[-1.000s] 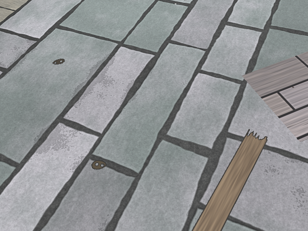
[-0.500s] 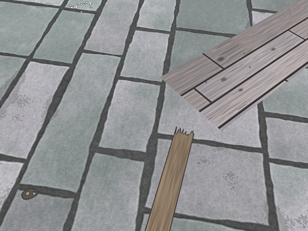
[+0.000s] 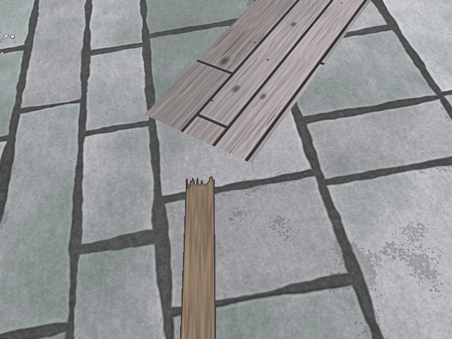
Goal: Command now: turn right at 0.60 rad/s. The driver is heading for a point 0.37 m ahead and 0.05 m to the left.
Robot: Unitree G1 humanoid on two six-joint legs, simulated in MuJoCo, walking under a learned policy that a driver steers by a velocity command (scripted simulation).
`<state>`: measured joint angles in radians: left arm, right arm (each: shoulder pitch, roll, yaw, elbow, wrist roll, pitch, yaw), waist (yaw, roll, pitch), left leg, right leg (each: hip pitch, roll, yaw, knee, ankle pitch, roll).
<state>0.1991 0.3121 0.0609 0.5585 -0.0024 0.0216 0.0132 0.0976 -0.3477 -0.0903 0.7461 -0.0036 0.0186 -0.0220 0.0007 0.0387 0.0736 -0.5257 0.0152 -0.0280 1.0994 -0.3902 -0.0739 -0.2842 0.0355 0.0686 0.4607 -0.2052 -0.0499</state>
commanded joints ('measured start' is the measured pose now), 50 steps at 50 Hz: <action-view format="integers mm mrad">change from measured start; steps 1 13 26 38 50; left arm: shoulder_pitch -28 -80 -48 8 83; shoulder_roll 167 153 35 57 108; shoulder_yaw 49 42 11 2 13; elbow -71 -62 16 90 148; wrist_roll -1 -14 -10 20 3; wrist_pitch -13 15 9 -24 -24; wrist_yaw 15 8 13 7 13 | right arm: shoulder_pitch -10 42 31 51 60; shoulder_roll -64 -45 -68 -25 -11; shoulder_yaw -13 -6 13 41 39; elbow -65 -70 -61 -10 59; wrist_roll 3 9 1 -6 12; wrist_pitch -12 -47 -20 -35 -38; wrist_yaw -3 33 10 12 -8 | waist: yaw -2 -18 -31 -17 26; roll -170 -194 151 -112 -177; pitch -162 -179 -137 -70 -1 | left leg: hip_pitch -44 264 426 340 176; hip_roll -8 -40 170 24 -54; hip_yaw -35 -25 -166 -13 90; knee -91 -635 -716 -637 -459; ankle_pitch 52 162 593 270 -53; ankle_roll -18 39 279 49 42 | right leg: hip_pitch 177 99 -24 69 52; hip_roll -219 -167 -25 -95 -165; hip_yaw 246 404 -19 80 241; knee -113 3 191 -54 -193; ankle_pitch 348 277 -244 92 -533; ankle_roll -180 -132 159 26 -83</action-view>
